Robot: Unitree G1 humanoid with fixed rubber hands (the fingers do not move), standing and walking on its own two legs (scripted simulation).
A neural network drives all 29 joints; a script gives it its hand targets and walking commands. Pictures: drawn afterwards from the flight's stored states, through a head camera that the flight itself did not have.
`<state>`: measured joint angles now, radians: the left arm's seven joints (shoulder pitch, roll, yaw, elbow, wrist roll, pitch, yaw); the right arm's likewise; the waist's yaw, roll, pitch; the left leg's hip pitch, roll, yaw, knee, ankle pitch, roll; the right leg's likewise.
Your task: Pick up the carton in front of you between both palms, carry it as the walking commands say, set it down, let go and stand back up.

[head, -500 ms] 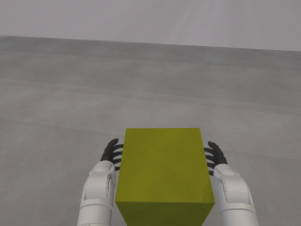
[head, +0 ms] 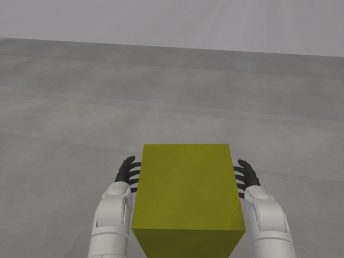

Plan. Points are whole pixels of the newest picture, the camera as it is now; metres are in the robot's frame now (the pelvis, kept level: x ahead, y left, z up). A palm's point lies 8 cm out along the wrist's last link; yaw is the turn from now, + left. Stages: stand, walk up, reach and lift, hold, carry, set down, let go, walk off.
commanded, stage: carry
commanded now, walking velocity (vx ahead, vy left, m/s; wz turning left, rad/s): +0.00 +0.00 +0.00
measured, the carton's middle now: (186, 204) +0.29 +0.00 -0.04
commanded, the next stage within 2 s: hold in 0.18 s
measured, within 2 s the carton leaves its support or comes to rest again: neither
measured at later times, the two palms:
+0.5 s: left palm (102, 206) +0.24 +0.19 +0.05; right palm (235, 186) +0.29 -0.11 +0.05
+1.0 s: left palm (120, 192) +0.28 +0.16 +0.03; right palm (243, 182) +0.32 -0.14 +0.03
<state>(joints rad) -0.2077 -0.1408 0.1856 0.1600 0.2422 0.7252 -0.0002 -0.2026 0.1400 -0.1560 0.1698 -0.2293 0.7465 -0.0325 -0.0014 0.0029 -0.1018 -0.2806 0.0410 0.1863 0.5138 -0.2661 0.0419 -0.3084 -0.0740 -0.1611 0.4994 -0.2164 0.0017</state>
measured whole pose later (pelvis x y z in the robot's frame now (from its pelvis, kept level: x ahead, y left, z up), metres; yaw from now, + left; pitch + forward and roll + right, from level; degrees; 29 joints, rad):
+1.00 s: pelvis -0.03 -0.05 -0.01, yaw +8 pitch -8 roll +0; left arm -0.58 -0.17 0.52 0.58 0.45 0.57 -0.07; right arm -0.55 0.21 -0.52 0.57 -0.42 0.57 0.01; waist 0.02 -0.03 0.11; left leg -0.21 -0.02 -0.05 0.60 -0.25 0.01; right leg -0.19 0.05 0.01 0.59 -0.26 -0.04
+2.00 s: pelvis -0.07 -0.04 -0.25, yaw +8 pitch +44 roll +1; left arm -0.92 -0.08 0.43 0.63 0.16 0.20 0.12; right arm -0.94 -0.07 -0.39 0.72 -0.14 0.21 -0.02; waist -0.02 0.03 -0.12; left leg -1.93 -0.06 -0.01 1.65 -0.49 0.00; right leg -1.92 0.04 0.01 1.67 -0.52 -0.01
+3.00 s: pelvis -0.09 -0.05 -0.40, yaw +9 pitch +39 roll +2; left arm -1.34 0.11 0.38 0.95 0.02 0.19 0.16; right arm -1.33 -0.28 -0.18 0.99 0.01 0.21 -0.08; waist -0.02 0.06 0.21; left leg -2.30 -0.09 0.00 2.17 -0.56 -0.05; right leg -2.30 0.04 -0.02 2.21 -0.59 -0.03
